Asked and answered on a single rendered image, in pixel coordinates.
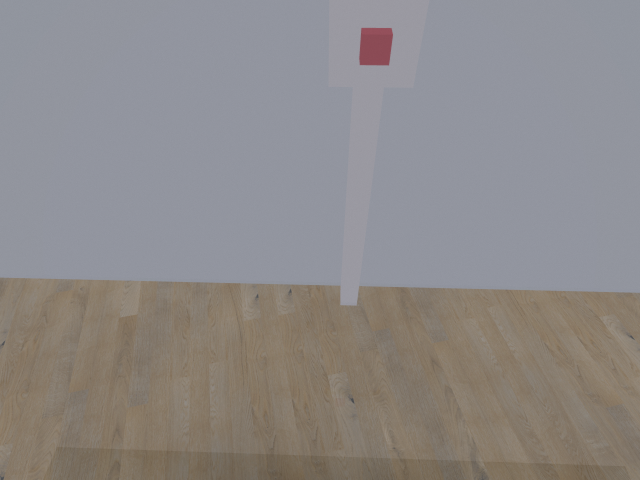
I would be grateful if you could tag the button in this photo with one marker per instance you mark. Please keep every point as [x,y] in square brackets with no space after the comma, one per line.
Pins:
[375,46]

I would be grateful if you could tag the panel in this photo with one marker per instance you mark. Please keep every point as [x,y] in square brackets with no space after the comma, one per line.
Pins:
[346,18]

